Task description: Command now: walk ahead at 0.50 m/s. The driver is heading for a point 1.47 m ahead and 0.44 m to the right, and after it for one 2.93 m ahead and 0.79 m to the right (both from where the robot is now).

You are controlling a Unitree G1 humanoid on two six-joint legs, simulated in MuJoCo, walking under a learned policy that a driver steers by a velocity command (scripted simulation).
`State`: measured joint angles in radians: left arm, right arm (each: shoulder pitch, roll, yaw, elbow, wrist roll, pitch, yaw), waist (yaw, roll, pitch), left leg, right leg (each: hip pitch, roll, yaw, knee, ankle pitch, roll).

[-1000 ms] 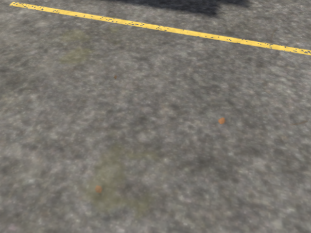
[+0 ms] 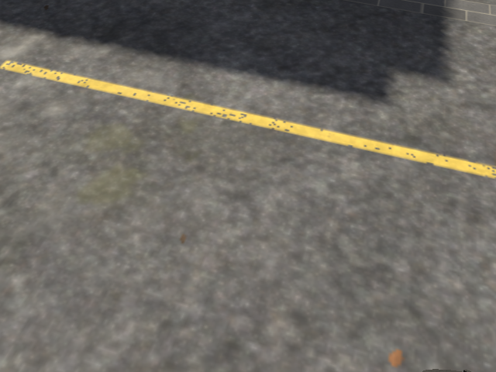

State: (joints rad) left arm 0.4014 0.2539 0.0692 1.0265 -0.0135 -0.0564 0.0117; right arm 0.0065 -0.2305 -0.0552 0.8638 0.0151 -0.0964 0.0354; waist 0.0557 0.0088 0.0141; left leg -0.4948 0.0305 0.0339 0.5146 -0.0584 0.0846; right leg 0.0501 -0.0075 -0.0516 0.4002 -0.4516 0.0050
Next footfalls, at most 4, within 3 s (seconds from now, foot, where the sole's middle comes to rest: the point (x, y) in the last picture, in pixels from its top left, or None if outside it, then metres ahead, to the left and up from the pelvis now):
0.58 right None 0.45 -0.14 -0.76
1.04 left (286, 262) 0.79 -0.05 -0.76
1.54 right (402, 245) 0.88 -0.41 -0.76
2.10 left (369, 154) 1.26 -0.35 -0.76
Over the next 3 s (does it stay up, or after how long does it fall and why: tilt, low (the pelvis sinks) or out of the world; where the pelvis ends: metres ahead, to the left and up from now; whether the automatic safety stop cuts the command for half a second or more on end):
stays up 1.39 -0.47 0.01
